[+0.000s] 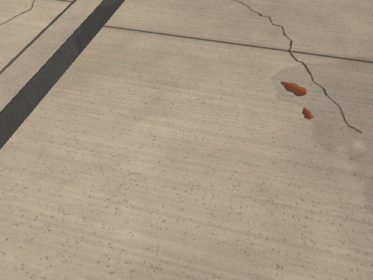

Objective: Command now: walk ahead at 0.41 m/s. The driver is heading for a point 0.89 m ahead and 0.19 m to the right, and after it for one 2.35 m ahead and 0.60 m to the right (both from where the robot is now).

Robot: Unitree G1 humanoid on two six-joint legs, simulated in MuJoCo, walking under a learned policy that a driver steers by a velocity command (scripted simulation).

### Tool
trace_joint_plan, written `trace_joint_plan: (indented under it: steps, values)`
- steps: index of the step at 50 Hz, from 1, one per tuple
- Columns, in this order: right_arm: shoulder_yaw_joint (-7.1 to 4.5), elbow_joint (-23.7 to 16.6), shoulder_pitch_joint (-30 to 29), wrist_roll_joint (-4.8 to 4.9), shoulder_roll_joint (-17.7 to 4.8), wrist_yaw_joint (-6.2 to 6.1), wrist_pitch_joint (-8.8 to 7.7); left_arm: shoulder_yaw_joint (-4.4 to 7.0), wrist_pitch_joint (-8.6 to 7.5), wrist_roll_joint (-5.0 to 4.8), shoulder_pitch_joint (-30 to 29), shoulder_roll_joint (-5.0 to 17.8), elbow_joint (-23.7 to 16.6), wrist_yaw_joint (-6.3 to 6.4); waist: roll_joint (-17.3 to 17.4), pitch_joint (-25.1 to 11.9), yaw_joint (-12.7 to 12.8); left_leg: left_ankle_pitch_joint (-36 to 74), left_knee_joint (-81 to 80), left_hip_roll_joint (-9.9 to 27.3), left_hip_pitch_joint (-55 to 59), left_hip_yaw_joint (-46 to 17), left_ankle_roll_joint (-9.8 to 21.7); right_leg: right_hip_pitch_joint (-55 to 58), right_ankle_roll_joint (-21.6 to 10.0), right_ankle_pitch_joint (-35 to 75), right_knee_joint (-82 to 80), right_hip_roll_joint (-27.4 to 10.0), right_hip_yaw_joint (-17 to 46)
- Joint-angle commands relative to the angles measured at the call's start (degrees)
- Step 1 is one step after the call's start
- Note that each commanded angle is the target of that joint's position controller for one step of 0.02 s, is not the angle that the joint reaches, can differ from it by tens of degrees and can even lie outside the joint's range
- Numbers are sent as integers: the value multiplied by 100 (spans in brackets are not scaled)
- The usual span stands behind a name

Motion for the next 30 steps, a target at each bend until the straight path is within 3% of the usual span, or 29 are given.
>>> trace_joint_plan:
  steps: [1,3,5,8,9,11,14,15,16,17,18,19,20,21,22,23,24,25,27,30]
  values:
    - [-175,-837,-970,73,-720,-14,-290,258,48,36,1346,813,24,56,-766,299,580,-459,2271,94,-3758,15,38,2792,-1469,2669,-1397,-2122,2922]
    - [-122,-905,-1281,29,-525,69,-296,191,129,49,1099,685,9,103,-431,511,451,202,1987,466,-4028,252,97,2521,-1199,2892,-1624,-1849,2152]
    - [-75,-921,-1388,7,-345,179,-280,110,221,59,910,551,26,150,-690,524,337,680,1356,570,-3495,508,32,1910,-993,2955,-1949,-1558,1580]
    - [57,-1047,-1943,-37,-80,294,-322,143,268,26,651,811,26,256,-630,641,368,1732,-157,394,-2427,853,-101,870,-864,2892,-2304,-1173,841]
    - [67,-1078,-2109,-26,-85,313,-339,171,254,23,676,935,58,276,-663,649,398,2111,-668,316,-2018,884,-108,643,-831,2786,-2401,-1136,727]
    - [7,-1126,-2301,11,-305,323,-339,222,204,-32,828,1118,165,282,-769,660,401,2556,-1184,229,-1570,813,-59,638,-811,2619,-2540,-1335,780]
    - [-117,-1163,-2296,14,-616,292,-364,250,207,-96,877,1128,292,277,-721,640,184,2487,-1635,144,-1243,621,164,1073,-666,3496,-2163,-1553,923]
    - [-182,-1115,-2065,-3,-737,260,-370,278,229,-87,866,1193,307,283,-761,422,20,2336,-1676,36,-851,677,261,1209,-595,4327,-1774,-1535,893]
    - [-280,-974,-1512,-12,-887,207,-359,284,261,-72,829,1208,309,288,-749,28,-310,2294,-1758,-90,-32,788,402,1144,-488,5108,-1067,-1392,770]
    - [-385,-763,-679,-17,-1060,136,-328,244,279,-20,808,1120,267,291,-713,-522,-727,2317,-1695,38,1261,729,539,598,-327,5024,4,-1125,640]
    - [-489,-637,345,-105,-1479,44,-280,100,279,157,881,687,91,290,41,-1452,-1029,1997,-1499,1314,3007,-619,867,-640,-142,2912,1882,-703,505]
    - [-453,-560,394,-234,-1659,114,-292,-72,214,-36,1781,35,57,276,1665,-2375,-462,194,-2524,2589,4075,-3438,1638,-2179,85,-1164,3687,130,749]
    - [-339,-585,177,-156,-1093,112,-299,93,188,-189,1317,756,123,246,1100,-1708,-648,-805,-3113,2373,3397,-3624,1433,-2683,88,-926,4258,-168,1054]
    - [-269,-532,-203,-85,-882,90,-300,178,197,-251,718,967,-58,236,766,-766,-578,-662,-3197,2228,2582,-2627,1215,-2977,77,-404,4268,-415,819]
    - [-238,-488,-520,-100,-797,96,-316,163,201,-179,463,882,-105,261,317,-360,-388,158,-3308,2015,1804,-1959,1116,-2778,83,39,4093,-661,704]
    - [-222,-438,-743,-164,-683,116,-350,184,225,-95,412,810,-101,270,290,-163,-199,778,-3436,1805,1216,-1426,1073,-2524,94,315,3880,-824,712]
    - [-201,-392,-906,-214,-572,122,-401,196,301,-112,591,712,-34,264,411,-105,-3,1077,-3620,1643,824,-965,1039,-2195,103,492,3780,-960,762]
    - [-209,-336,-1004,-201,-520,124,-450,189,375,-135,705,598,9,265,486,-77,87,1228,-3790,1611,598,-691,1076,-2036,131,540,3702,-1000,733]
    - [-245,-186,-1076,-160,-572,125,-537,180,505,-104,590,472,-45,289,377,178,159,1520,-4062,1649,284,-228,1153,-2152,208,650,3523,-1061,727]
    - [-314,7,-965,-190,-759,75,-557,187,534,-43,165,475,-218,302,169,405,97,1843,-4219,1694,443,273,1197,-2696,317,1370,2976,-1075,850]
